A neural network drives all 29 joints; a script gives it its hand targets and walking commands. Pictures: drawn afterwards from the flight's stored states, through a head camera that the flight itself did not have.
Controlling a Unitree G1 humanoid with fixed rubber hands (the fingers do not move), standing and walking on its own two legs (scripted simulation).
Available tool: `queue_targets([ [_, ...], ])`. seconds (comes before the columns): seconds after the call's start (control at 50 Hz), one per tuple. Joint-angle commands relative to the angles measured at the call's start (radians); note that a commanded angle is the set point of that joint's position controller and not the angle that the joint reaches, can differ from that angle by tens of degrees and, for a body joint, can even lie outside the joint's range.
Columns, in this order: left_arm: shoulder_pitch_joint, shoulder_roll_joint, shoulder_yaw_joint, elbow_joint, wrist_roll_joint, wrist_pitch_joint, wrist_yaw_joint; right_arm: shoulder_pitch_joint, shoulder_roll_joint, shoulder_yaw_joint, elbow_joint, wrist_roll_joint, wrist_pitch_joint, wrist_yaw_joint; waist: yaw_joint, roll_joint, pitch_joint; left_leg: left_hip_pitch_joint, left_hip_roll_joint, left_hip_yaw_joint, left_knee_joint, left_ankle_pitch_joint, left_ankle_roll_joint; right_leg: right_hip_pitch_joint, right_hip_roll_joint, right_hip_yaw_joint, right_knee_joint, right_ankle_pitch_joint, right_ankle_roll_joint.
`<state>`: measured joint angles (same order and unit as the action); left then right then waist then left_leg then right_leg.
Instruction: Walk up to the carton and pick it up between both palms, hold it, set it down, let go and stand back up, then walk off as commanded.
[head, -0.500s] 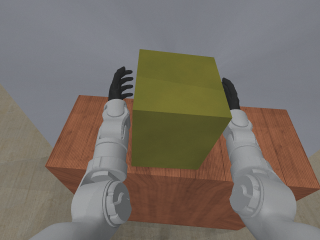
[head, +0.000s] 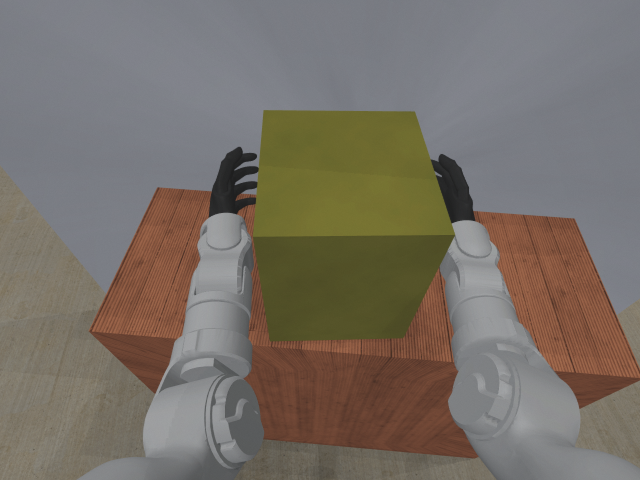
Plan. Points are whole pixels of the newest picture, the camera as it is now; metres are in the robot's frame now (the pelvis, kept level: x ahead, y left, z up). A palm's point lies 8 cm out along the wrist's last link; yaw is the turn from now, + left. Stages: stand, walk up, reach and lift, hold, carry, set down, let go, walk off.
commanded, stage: set down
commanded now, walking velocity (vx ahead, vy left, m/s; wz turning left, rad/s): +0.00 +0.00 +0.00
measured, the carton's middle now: (338, 232) +0.43 +0.03 +0.05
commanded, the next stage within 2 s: none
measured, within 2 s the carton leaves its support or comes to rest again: rests again in 0.94 s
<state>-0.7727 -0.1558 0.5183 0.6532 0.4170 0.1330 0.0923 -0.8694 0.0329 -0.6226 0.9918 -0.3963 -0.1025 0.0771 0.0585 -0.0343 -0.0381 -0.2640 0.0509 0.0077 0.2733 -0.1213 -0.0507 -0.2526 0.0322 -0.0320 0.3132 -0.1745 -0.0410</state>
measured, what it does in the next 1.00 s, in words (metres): stands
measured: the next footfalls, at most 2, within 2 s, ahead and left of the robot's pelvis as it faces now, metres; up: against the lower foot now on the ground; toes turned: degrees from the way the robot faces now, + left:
none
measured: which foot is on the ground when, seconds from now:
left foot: down 0.00-1.00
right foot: down 0.00-1.00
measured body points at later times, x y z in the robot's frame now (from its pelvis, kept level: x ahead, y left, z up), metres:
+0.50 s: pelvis +0.00 +0.00 +0.00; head +0.04 +0.02 +0.45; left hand +0.42 +0.17 +0.10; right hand +0.44 -0.12 +0.10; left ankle +0.00 +0.15 -0.75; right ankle -0.02 -0.09 -0.75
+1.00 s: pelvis -0.01 +0.01 +0.00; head +0.05 +0.02 +0.44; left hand +0.43 +0.17 +0.09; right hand +0.45 -0.13 +0.07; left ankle +0.00 +0.15 -0.75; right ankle -0.02 -0.09 -0.75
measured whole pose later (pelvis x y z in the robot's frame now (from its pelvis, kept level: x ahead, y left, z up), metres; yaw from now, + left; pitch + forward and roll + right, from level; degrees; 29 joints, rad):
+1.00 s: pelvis -0.01 +0.01 +0.00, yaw -2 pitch +9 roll +0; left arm -0.81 -0.05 0.31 0.76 0.22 0.13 0.23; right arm -0.91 -0.11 -0.34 1.16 -0.10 -0.09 0.03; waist 0.08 -0.02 -0.05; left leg -0.36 0.07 0.06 0.36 -0.16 -0.04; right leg -0.33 0.04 -0.03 0.33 -0.16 -0.03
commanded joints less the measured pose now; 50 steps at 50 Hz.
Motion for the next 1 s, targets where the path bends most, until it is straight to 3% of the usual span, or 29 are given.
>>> queue_targets([
  [0.0,-0.511,-0.384,-0.219,-0.009,0.010,0.000,-0.057,-0.469,0.367,0.193,0.016,-0.041,-0.037,0.104,-0.029,0.011,-0.503,0.255,-0.028,0.121,0.033,0.261,0.025,0.132,-0.016,-0.085,0.007,0.384,0.095],
  [0.08,-0.470,-0.392,-0.244,-0.014,-0.006,-0.006,-0.057,-0.454,0.382,0.209,-0.025,-0.010,-0.055,0.106,-0.030,0.017,-0.522,0.258,-0.031,0.115,0.047,0.267,0.029,0.139,-0.015,-0.069,0.007,0.407,0.090],
  [0.12,-0.490,-0.369,-0.239,-0.012,-0.005,0.003,-0.056,-0.432,0.355,0.176,0.031,-0.024,-0.042,0.107,-0.053,0.030,-0.495,0.274,-0.023,0.114,0.029,0.243,0.026,0.116,-0.017,-0.084,-0.006,0.349,0.092],
  [0.14,-0.471,-0.371,-0.236,-0.024,-0.004,0.011,-0.052,-0.442,0.361,0.184,0.013,-0.015,-0.034,0.113,-0.026,0.037,-0.447,0.278,-0.025,0.116,0.026,0.220,0.025,0.098,-0.011,-0.086,-0.022,0.280,0.083],
  [0.18,-0.434,-0.366,-0.231,-0.011,0.006,0.014,-0.056,-0.436,0.342,0.188,0.000,-0.006,-0.039,0.109,-0.037,0.037,-0.441,0.293,-0.027,0.108,0.042,0.266,0.022,0.110,-0.006,-0.081,-0.012,0.350,0.085],
  [0.2,-0.447,-0.384,-0.234,-0.031,0.016,0.004,-0.053,-0.428,0.365,0.196,0.003,-0.021,-0.046,0.114,-0.018,0.022,-0.471,0.304,-0.022,0.123,0.042,0.289,0.019,0.096,-0.001,-0.090,-0.019,0.337,0.084],
  [0.24,-0.440,-0.388,-0.280,-0.063,-0.018,-0.007,-0.045,-0.414,0.323,0.188,-0.005,-0.012,-0.060,0.106,-0.041,0.040,-0.504,0.305,-0.023,0.119,0.064,0.326,0.010,0.076,0.001,-0.084,-0.011,0.361,0.072],
  [0.26,-0.404,-0.364,-0.238,-0.028,0.003,-0.003,-0.043,-0.404,0.285,0.196,-0.002,-0.008,-0.055,0.105,-0.016,0.019,-0.482,0.293,-0.019,0.114,0.065,0.353,0.022,0.095,0.002,-0.077,-0.002,0.390,0.075],
  [0.28,-0.414,-0.405,-0.246,-0.044,0.015,0.009,-0.050,-0.400,0.310,0.163,0.012,-0.022,-0.045,0.104,-0.052,0.046,-0.443,0.330,-0.021,0.111,0.060,0.331,0.014,0.070,0.004,-0.091,-0.016,0.338,0.075],
  [0.3,-0.409,-0.380,-0.240,-0.033,0.004,0.012,-0.052,-0.388,0.305,0.176,0.003,-0.012,-0.045,0.108,-0.030,0.047,-0.430,0.306,-0.022,0.107,0.054,0.305,0.017,0.075,-0.002,-0.080,-0.023,0.305,0.070],
  [0.38,-0.422,-0.348,-0.215,-0.047,0.018,0.012,-0.058,-0.399,0.285,0.161,-0.024,-0.026,-0.036,0.106,-0.052,0.005,-0.408,0.273,-0.025,0.110,0.033,0.221,0.033,0.092,-0.007,-0.083,-0.018,0.287,0.081],
  [0.4,-0.428,-0.360,-0.196,-0.042,0.022,0.007,-0.059,-0.392,0.311,0.156,-0.042,-0.047,-0.034,0.103,-0.027,0.007,-0.407,0.267,-0.035,0.117,0.037,0.235,0.040,0.105,-0.016,-0.069,-0.021,0.308,0.080],
  [0.42,-0.432,-0.291,-0.225,-0.077,0.006,-0.001,-0.054,-0.376,0.251,0.169,-0.037,-0.024,-0.043,0.096,-0.041,0.020,-0.491,0.252,-0.036,0.124,0.034,0.240,0.036,0.149,-0.013,-0.066,0.002,0.372,0.092],
  [0.46,-0.398,-0.371,-0.196,-0.042,0.040,0.005,-0.053,-0.365,0.301,0.124,-0.015,-0.064,-0.033,0.108,-0.049,0.023,-0.422,0.294,-0.031,0.114,0.041,0.288,0.034,0.086,0.000,-0.083,-0.011,0.323,0.088],
  [0.48,-0.388,-0.289,-0.178,-0.036,0.042,0.013,-0.049,-0.347,0.220,0.137,0.001,-0.034,-0.021,0.105,-0.037,0.027,-0.406,0.306,-0.032,0.120,0.042,0.294,0.029,0.103,0.001,-0.076,-0.015,0.334,0.089],
  [0.52,-0.387,-0.341,-0.184,-0.076,0.043,0.000,-0.053,-0.334,0.302,0.142,-0.047,-0.054,-0.024,0.102,-0.029,0.011,-0.406,0.294,-0.032,0.118,0.037,0.269,0.041,0.092,-0.005,-0.072,-0.017,0.325,0.092],
  [0.56,-0.402,-0.305,-0.172,-0.066,0.032,-0.009,-0.040,-0.382,0.244,0.131,-0.068,-0.050,-0.035,0.101,-0.025,-0.008,-0.441,0.285,-0.031,0.112,0.041,0.272,0.042,0.097,-0.003,-0.072,-0.011,0.319,0.090],
  [0.6,-0.373,-0.323,-0.192,-0.087,0.045,-0.010,-0.045,-0.337,0.257,0.132,-0.051,-0.053,-0.028,0.096,-0.036,0.027,-0.422,0.308,-0.034,0.111,0.063,0.335,0.036,0.067,-0.006,-0.073,-0.008,0.362,0.090],
  [0.64,-0.390,-0.354,-0.168,-0.047,0.072,0.003,-0.050,-0.355,0.311,0.124,-0.039,-0.063,-0.016,0.095,-0.033,0.015,-0.376,0.295,-0.038,0.118,0.035,0.256,0.049,0.096,-0.015,-0.070,-0.022,0.326,0.097],
  [0.66,-0.376,-0.367,-0.174,-0.080,0.068,-0.002,-0.056,-0.343,0.301,0.104,-0.031,-0.081,-0.018,0.100,-0.062,0.020,-0.366,0.300,-0.039,0.107,0.022,0.239,0.047,0.081,-0.020,-0.075,-0.029,0.302,0.096],
  [0.68,-0.353,-0.247,-0.139,-0.050,0.049,-0.004,-0.044,-0.311,0.203,0.116,-0.032,-0.060,-0.019,0.089,-0.034,-0.030,-0.392,0.289,-0.035,0.119,0.033,0.241,0.057,0.111,-0.018,-0.059,-0.007,0.363,0.102],
  [0.72,-0.378,-0.322,-0.159,-0.082,0.065,-0.009,-0.043,-0.357,0.285,0.131,-0.058,-0.057,-0.018,0.100,-0.023,0.007,-0.401,0.304,-0.041,0.115,0.035,0.276,0.047,0.101,-0.009,-0.062,-0.021,0.329,0.096],
  [0.74,-0.366,-0.249,-0.155,-0.063,0.041,-0.008,-0.034,-0.326,0.188,0.121,-0.044,-0.041,-0.021,0.095,-0.039,0.016,-0.431,0.311,-0.036,0.115,0.038,0.261,0.047,0.091,-0.004,-0.069,-0.018,0.320,0.089],
  [0.78,-0.347,-0.106,-0.162,-0.081,0.013,-0.013,0.008,-0.296,0.018,0.127,-0.022,0.008,-0.016,0.063,-0.023,0.052,-0.444,0.335,-0.024,0.108,0.059,0.320,0.026,0.063,-0.001,-0.064,-0.009,0.324,0.083],
  [0.8,-0.343,-0.130,-0.167,-0.071,-0.008,-0.012,0.019,-0.336,0.043,0.144,-0.052,0.017,-0.017,0.047,-0.039,0.005,-0.412,0.325,-0.021,0.097,0.061,0.297,0.032,0.040,0.004,-0.065,-0.031,0.274,0.083],
  [0.82,-0.376,-0.051,-0.216,-0.103,-0.051,-0.028,0.049,-0.337,-0.071,0.162,-0.027,0.070,-0.022,0.026,-0.042,0.046,-0.474,0.316,-0.023,0.099,0.076,0.324,0.015,0.037,0.005,-0.062,-0.016,0.293,0.072],
  [0.88,-0.463,-0.030,-0.284,-0.066,-0.144,-0.046,0.102,-0.458,-0.122,0.264,-0.042,0.207,-0.035,-0.023,-0.021,0.043,-0.531,0.258,-0.015,0.100,0.112,0.360,0.013,0.012,0.019,-0.043,-0.005,0.317,0.061],
  [0.94,-0.498,0.096,-0.318,0.026,-0.234,-0.030,0.162,-0.513,-0.332,0.357,0.078,0.376,-0.006,-0.065,-0.007,0.102,-0.575,0.268,-0.007,0.080,0.158,0.404,-0.015,-0.054,0.045,-0.034,0.011,0.321,0.036],
  [0.98,-0.587,0.114,-0.320,0.090,-0.274,-0.040,0.178,-0.627,-0.323,0.422,0.040,0.434,-0.001,-0.086,0.026,0.045,-0.633,0.155,-0.014,0.088,0.137,0.250,0.005,-0.037,0.053,-0.022,0.016,0.259,0.037],
])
